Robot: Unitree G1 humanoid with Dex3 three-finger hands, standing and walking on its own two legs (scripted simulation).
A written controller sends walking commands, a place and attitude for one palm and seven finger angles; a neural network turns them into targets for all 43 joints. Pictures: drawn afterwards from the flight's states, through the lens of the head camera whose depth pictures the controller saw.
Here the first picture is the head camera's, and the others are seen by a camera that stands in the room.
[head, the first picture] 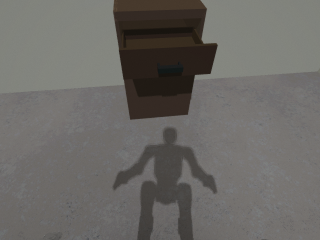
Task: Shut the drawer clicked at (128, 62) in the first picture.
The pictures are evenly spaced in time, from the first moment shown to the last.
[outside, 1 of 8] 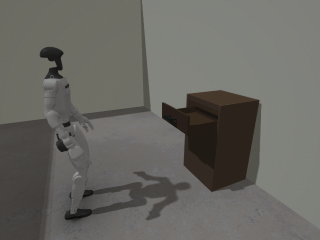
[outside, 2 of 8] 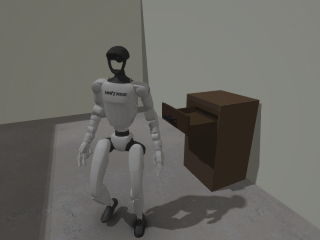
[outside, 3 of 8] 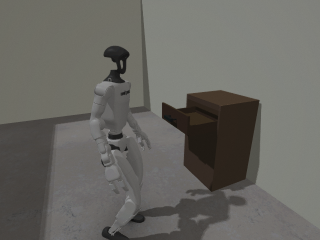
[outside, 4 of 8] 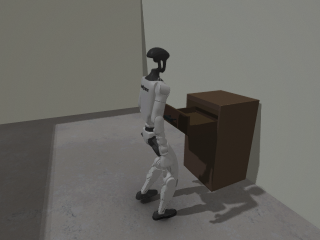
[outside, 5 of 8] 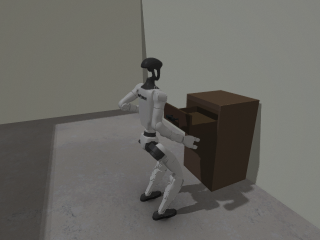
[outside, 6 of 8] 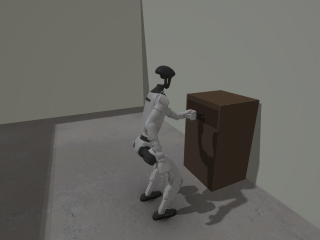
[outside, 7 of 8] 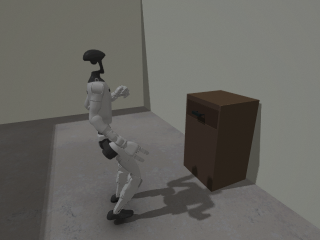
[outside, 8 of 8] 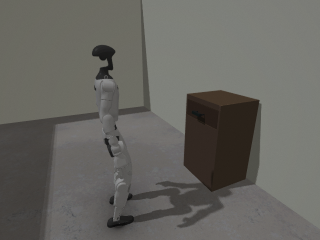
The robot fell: no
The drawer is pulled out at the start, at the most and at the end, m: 0.30 0.30 0.00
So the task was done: yes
